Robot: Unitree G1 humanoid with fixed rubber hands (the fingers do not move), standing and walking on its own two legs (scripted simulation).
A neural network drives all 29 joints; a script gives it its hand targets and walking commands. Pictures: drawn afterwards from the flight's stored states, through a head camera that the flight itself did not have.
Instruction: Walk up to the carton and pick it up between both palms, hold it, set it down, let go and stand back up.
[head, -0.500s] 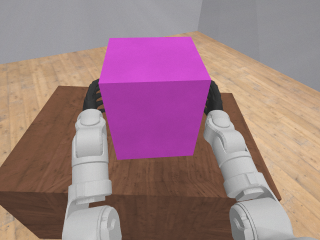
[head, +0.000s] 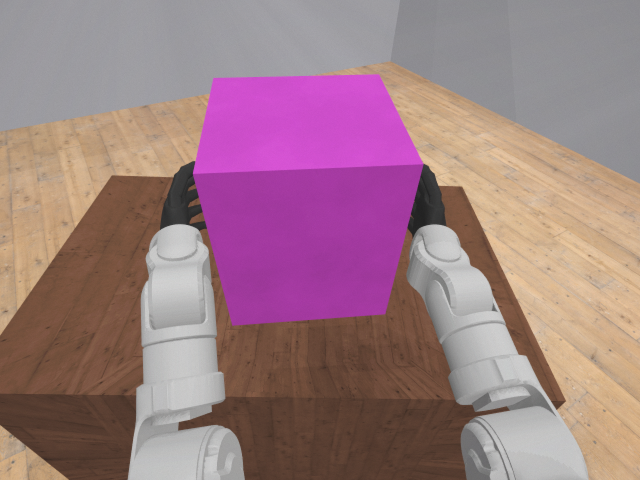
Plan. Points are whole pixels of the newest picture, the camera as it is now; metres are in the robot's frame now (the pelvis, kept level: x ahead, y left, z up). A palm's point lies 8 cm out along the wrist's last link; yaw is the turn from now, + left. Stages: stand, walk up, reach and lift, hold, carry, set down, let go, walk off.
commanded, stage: hold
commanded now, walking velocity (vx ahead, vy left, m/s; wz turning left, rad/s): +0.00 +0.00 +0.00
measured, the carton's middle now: (304, 202) +0.41 +0.01 +0.16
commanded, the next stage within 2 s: none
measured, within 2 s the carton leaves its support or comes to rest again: neither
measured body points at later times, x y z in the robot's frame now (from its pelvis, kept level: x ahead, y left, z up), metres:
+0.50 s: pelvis -0.01 -0.01 +0.00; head -0.04 +0.02 +0.45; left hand +0.36 +0.16 +0.17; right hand +0.36 -0.14 +0.17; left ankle +0.03 +0.14 -0.75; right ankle +0.02 -0.12 -0.75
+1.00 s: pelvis -0.02 -0.01 +0.00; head -0.06 +0.02 +0.45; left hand +0.35 +0.15 +0.17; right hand +0.35 -0.14 +0.17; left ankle +0.03 +0.14 -0.75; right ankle +0.02 -0.12 -0.75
